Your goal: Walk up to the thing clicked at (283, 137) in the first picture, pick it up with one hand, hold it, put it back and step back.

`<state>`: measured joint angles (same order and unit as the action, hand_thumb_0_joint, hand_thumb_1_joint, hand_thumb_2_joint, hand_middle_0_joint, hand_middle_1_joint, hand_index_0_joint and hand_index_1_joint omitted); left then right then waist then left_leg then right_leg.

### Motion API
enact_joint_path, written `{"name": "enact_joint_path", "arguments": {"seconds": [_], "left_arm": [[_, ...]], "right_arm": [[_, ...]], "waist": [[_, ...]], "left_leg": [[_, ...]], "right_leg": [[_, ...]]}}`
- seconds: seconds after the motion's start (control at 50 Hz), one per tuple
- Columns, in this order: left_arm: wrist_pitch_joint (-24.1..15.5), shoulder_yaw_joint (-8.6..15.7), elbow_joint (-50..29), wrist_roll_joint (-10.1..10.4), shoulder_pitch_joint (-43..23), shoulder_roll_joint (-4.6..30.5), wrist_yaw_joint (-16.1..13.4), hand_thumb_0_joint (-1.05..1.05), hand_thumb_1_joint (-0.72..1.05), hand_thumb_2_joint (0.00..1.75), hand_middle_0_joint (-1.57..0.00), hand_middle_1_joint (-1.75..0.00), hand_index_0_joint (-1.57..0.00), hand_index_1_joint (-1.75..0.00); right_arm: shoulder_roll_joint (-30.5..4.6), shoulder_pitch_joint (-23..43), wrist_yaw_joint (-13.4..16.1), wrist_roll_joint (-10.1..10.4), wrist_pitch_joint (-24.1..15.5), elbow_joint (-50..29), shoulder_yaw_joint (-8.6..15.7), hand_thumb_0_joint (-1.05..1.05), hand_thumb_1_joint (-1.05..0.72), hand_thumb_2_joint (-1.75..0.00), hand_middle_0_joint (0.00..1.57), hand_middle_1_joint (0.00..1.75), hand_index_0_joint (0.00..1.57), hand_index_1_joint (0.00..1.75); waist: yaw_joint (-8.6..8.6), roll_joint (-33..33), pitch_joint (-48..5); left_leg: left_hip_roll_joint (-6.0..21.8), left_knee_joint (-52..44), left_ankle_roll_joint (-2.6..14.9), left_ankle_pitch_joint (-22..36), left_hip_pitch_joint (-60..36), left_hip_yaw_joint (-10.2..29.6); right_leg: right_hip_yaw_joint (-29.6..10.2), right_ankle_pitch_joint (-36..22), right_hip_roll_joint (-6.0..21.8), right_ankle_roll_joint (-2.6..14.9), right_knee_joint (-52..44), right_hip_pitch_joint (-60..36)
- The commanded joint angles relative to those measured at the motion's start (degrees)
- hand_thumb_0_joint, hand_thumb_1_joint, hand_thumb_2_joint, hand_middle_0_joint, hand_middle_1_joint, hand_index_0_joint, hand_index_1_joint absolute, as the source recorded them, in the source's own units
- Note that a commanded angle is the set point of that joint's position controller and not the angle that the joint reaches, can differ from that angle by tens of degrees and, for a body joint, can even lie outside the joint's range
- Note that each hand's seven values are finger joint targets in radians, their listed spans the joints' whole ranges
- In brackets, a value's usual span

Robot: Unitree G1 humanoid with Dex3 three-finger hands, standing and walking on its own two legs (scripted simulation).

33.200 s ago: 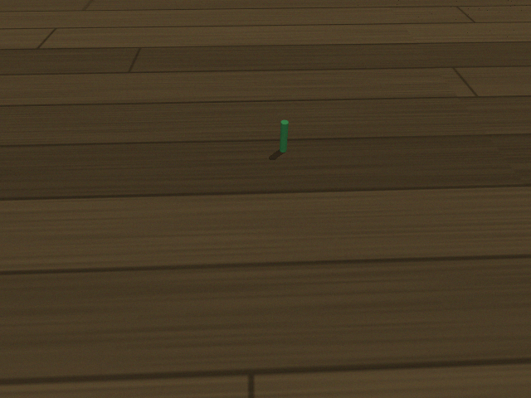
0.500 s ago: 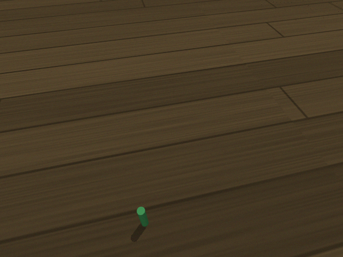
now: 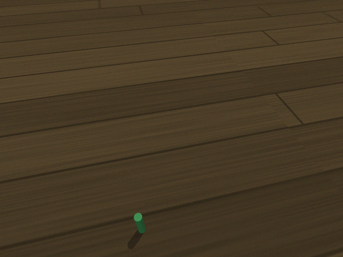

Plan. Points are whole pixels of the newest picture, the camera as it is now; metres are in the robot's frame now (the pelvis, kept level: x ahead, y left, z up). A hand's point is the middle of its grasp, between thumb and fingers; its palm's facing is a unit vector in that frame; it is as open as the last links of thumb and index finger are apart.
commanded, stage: stand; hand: left
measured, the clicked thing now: (140, 223) +0.41 +0.17 -0.68
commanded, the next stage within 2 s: step back in 0.28 s
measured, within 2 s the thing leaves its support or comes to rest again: neither
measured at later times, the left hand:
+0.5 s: hand out of the picture +0.07 +0.28 -0.17, palm faces +0.00 -0.93 -0.38, open 7.4 cm
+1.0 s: hand out of the picture -0.02 +0.30 -0.18, palm faces -0.10 -0.92 -0.39, open 7.4 cm
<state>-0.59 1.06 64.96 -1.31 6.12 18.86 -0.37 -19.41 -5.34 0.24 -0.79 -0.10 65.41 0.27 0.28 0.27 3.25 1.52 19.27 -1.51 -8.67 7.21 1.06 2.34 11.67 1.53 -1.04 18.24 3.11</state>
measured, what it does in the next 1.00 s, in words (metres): walks backwards: right foot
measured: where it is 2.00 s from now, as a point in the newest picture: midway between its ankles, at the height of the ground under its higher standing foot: outside the picture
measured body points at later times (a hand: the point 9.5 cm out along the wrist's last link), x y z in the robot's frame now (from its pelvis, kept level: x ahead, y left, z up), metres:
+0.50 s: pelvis -0.03 +0.02 -0.02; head +0.02 +0.02 +0.43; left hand +0.07 +0.33 -0.15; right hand +0.06 -0.31 -0.14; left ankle -0.01 +0.13 -0.74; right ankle -0.02 -0.13 -0.75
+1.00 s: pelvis -0.13 +0.03 -0.03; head -0.06 +0.03 +0.41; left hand -0.01 +0.34 -0.16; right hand -0.03 -0.28 -0.15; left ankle -0.04 +0.13 -0.75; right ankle -0.16 -0.08 -0.75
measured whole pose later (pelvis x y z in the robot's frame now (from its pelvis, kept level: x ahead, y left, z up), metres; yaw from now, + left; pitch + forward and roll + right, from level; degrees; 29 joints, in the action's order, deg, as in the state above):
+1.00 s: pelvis -0.13 +0.03 -0.03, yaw -5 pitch -2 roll +0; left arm 2.6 4.6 51.0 -1.2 8.8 21.7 -0.3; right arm -20.7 -6.0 0.5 -1.1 2.1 48.5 2.0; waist 0.5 -0.4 11.0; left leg 0.9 38.6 2.4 -13.0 23.5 -4.4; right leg -3.0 23.4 -1.4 0.9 39.9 14.1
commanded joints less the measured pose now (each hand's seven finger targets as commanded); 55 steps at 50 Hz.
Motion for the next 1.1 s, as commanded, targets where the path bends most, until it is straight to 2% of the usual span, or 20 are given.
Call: {"name": "enact_joint_path", "arguments": {"seconds": [0.0, 0.24, 0.26, 0.32, 0.38, 0.44, 0.48, 0.52, 0.54, 0.56, 0.58, 0.64, 0.82, 0.9, 0.96, 0.98, 1.0, 1.02, 1.04, 1.08], "left_arm": [[-1.13, 1.94, -2.97, 0.32, -2.23, 11.83, -0.54, 0.0, 0.9, 0.9, -0.2, -0.3, -0.2, -0.3], [-1.25, 1.77, -3.26, 0.51, -1.11, 12.36, -0.39, 0.0, 0.9, 0.9, -0.2, -0.3, -0.2, -0.3], [-0.58, 4.65, -3.96, 1.85, -1.62, 16.74, -0.62, 0.0, 0.9, 0.9, -0.2, -0.3, -0.2, -0.3], [-0.01, 5.24, -6.95, 1.93, -0.46, 16.15, -0.9, 0.0, 0.9, 0.9, -0.2, -0.3, -0.2, -0.3], [0.76, 5.8, -10.26, 1.27, -3.04, 16.75, -0.75, 0.0, 0.9, 0.9, -0.2, -0.3, -0.2, -0.3], [1.33, 6.12, -14.27, 0.07, -8.02, 18.32, -0.99, 0.0, 0.9, 0.9, -0.2, -0.3, -0.2, -0.3], [1.54, 5.88, -15.7, -0.14, -10.25, 17.82, -1.08, 0.0, 0.9, 0.9, -0.2, -0.3, -0.2, -0.3], [2.2, 5.29, -16.2, 0.42, -7.83, 15.49, -1.01, 0.0, 0.9, 0.9, -0.2, -0.3, -0.2, -0.3], [2.82, 4.76, -16.74, 1.31, -5.83, 12.31, -1.09, 0.0, 0.9, 0.9, -0.2, -0.3, -0.2, -0.3], [3.22, 4.85, -16.9, 1.46, -4.93, 11.69, -1.62, 0.0, 0.9, 0.9, -0.2, -0.3, -0.2, -0.3], [3.35, 4.82, -16.51, 1.0, -3.68, 12.08, -2.2, 0.0, 0.9, 0.9, -0.2, -0.3, -0.2, -0.3], [3.61, 4.84, -14.97, 1.57, 1.03, 13.61, -2.54, 0.0, 0.9, 0.9, -0.2, -0.3, -0.2, -0.3], [2.51, 5.85, -18.41, 0.68, 0.94, 13.52, -1.49, 0.0, 0.9, 0.9, -0.2, -0.3, -0.2, -0.3], [2.15, 6.38, -17.66, 0.39, 4.47, 13.26, -0.62, 0.0, 0.9, 0.9, -0.2, -0.3, -0.2, -0.3], [1.84, 6.57, -14.89, -0.09, 12.58, 12.29, -0.29, 0.0, 0.9, 0.9, -0.2, -0.3, -0.2, -0.3], [1.42, 7.12, -15.75, -1.0, 11.53, 14.59, -0.41, 0.0, 0.9, 0.9, -0.2, -0.3, -0.2, -0.3], [1.36, 8.29, -17.51, -0.69, 8.17, 19.45, -0.24, 0.0, 0.9, 0.9, -0.2, -0.3, -0.2, -0.3], [1.28, 8.87, -20.04, -1.07, 4.87, 23.18, -0.23, 0.0, 0.9, 0.9, -0.2, -0.3, -0.2, -0.3], [0.92, 8.4, -21.72, -0.91, 1.79, 20.91, -0.53, 0.0, 0.9, 0.9, -0.2, -0.3, -0.2, -0.3], [0.63, 7.31, -22.79, -0.46, -3.22, 16.44, -1.11, 0.0, 0.9, 0.9, -0.2, -0.3, -0.2, -0.3]], "right_arm": [[-11.78, 2.42, 0.45, 0.04, -1.07, -2.83, 2.43, 0.0, -0.9, -0.9, 0.2, 0.3, 0.2, 0.3], [-11.7, 1.53, 0.39, 0.09, -1.28, -2.63, 2.13, 0.0, -0.9, -0.9, 0.2, 0.3, 0.2, 0.3], [-14.97, 3.48, -0.07, 0.63, -0.2, -4.21, 3.33, 0.0, -0.9, -0.9, 0.2, 0.3, 0.2, 0.3], [-14.08, 0.64, -0.28, 1.56, 0.63, -6.42, 3.84, 0.0, -0.9, -0.9, 0.2, 0.3, 0.2, 0.3], [-13.61, -0.25, -0.49, 1.21, 1.62, -8.36, 4.6, 0.0, -0.9, -0.9, 0.2, 0.3, 0.2, 0.3], [-13.17, -4.27, -1.01, 0.62, 2.97, -10.03, 5.31, 0.0, -0.9, -0.9, 0.2, 0.3, 0.2, 0.3], [-12.97, -7.07, -1.2, 0.93, 2.88, -10.53, 5.51, 0.0, -0.9, -0.9, 0.2, 0.3, 0.2, 0.3], [-13.94, -7.09, -0.96, 0.31, 1.98, -10.89, 5.81, 0.0, -0.9, -0.9, 0.2, 0.3, 0.2, 0.3], [-17.7, -5.55, -0.6, -0.95, 1.4, -12.04, 6.69, 0.0, -0.9, -0.9, 0.2, 0.3, 0.2, 0.3], [-21.17, -5.5, -0.48, -0.84, 0.89, -12.75, 7.24, 0.0, -0.9, -0.9, 0.2, 0.3, 0.2, 0.3], [-22.28, -5.12, -0.29, -0.88, 0.65, -13.8, 7.62, 0.0, -0.9, -0.9, 0.2, 0.3, 0.2, 0.3], [-17.06, 1.7, 1.08, -1.14, 0.55, -16.54, 6.69, 0.0, -0.9, -0.9, 0.2, 0.3, 0.2, 0.3], [-16.15, -5.06, 1.68, -0.73, 0.56, -19.06, 6.88, 0.0, -0.9, -0.9, 0.2, 0.3, 0.2, 0.3], [-16.87, -3.1, 1.33, -0.66, 0.92, -20.37, 6.63, 0.0, -0.9, -0.9, 0.2, 0.3, 0.2, 0.3], [-17.08, 0.75, 1.02, 0.02, 1.63, -20.78, 6.55, 0.0, -0.9, -0.9, 0.2, 0.3, 0.2, 0.3], [-14.8, -0.51, 0.94, 0.48, 1.73, -20.35, 5.81, 0.0, -0.9, -0.9, 0.2, 0.3, 0.2, 0.3], [-12.66, 1.48, 0.85, 0.79, 1.69, -21.35, 5.42, 0.0, -0.9, -0.9, 0.2, 0.3, 0.2, 0.3], [-13.71, 2.52, 1.42, 0.52, 1.97, -20.83, 6.03, 0.0, -0.9, -0.9, 0.2, 0.3, 0.2, 0.3], [-14.72, 0.41, 1.37, 0.27, 2.28, -19.71, 6.22, 0.0, -0.9, -0.9, 0.2, 0.3, 0.2, 0.3], [-13.59, -4.57, 1.25, 1.32, 1.85, -17.92, 5.72, 0.0, -0.9, -0.9, 0.2, 0.3, 0.2, 0.3]], "waist": [[-0.02, 0.62, -2.55], [-0.05, 0.07, -3.56], [-0.08, -0.64, 3.4], [0.68, -1.35, -4.01], [0.88, -5.16, -7.0], [2.33, -11.71, -5.13], [3.5, -12.13, -3.63], [2.2, -4.02, -3.3], [1.12, 7.79, -3.01], [1.15, 11.29, -3.87], [1.99, 11.27, -6.44], [-2.07, 7.53, -7.81], [2.38, 6.87, -6.55], [1.64, 7.59, -8.64], [-2.48, 7.16, -8.93], [-1.55, 1.24, -7.44], [-1.62, -11.64, -2.62], [-3.34, -16.58, -0.05], [-1.79, -12.42, 1.33], [2.04, -5.98, 0.23]], "left_leg": [[5.29, -3.29, 2.07, 3.15, -0.11, 4.82], [5.36, -3.13, 2.16, 5.62, -1.04, 4.8], [4.25, 3.47, 3.76, 14.69, 4.68, 5.5], [3.1, 10.32, 4.85, 16.6, 3.85, 3.82], [-0.69, 19.59, 3.99, 6.82, 3.94, 1.06], [-3.61, 31.84, 4.49, -16.8, 5.06, 1.33], [-2.23, 27.67, 4.86, -15.75, 6.14, 2.0], [1.36, 11.13, 5.13, 6.61, 7.49, 3.89], [10.18, 4.85, 7.81, 21.27, 6.88, 17.41], [14.66, 3.37, 11.88, 31.47, 4.33, 23.8], [16.74, 2.78, 12.9, 31.25, 3.9, 27.75], [12.11, 6.66, 11.82, 25.42, -0.73, 16.23], [13.81, 8.22, 16.46, 24.73, -5.14, 14.35], [12.83, 7.83, 14.38, 14.03, -0.42, 13.49], [11.12, 10.57, 9.81, 4.68, 9.24, 10.73], [7.56, 14.35, 6.28, -1.73, 15.6, 9.03], [-3.65, 24.14, 2.52, -15.79, 23.49, 2.75], [-7.35, 39.53, 1.11, -26.7, 20.25, 3.72], [-7.2, 48.12, 0.75, -24.87, 18.77, 8.61], [-9.23, 49.53, 1.51, -18.62, 19.73, 9.33]], "right_leg": [[-4.6, -2.5, 6.24, 1.3, -4.4, 2.5], [-4.71, -4.74, 6.35, 1.46, -3.63, 2.4], [-5.42, -12.98, 5.61, 2.22, 1.34, 7.38], [-5.94, -16.88, 7.06, 5.45, 4.74, 5.43], [-9.78, -16.84, 11.97, 9.58, 4.19, 8.53], [-13.69, -16.04, 18.91, 15.1, 4.38, 17.11], [-11.54, -15.78, 17.26, 13.34, 8.22, 17.29], [-5.98, -9.41, 9.18, 7.59, 19.42, 13.79], [-3.16, 1.5, -0.97, 4.02, 30.77, 17.9], [-7.98, 23.57, -7.06, 3.6, 38.11, 22.09], [-13.54, 27.29, -7.98, 3.29, 43.72, 22.51], [-14.94, 18.97, -6.43, 3.07, 50.78, 26.1], [-9.82, 18.67, -4.58, -0.11, 38.32, 23.32], [-5.53, 15.7, -3.05, 0.87, 26.87, 15.82], [-3.51, 3.49, -1.83, 3.71, 10.63, 4.76], [-11.7, 4.94, 2.78, 5.39, 5.59, 3.17], [-27.14, 3.95, 12.78, 11.91, 0.67, 7.77], [-36.27, 1.41, 22.26, 19.85, -2.77, 18.42], [-34.14, -2.29, 21.89, 19.86, -2.32, 21.58], [-18.59, -16.12, 12.68, 13.81, 3.59, 15.92]]}}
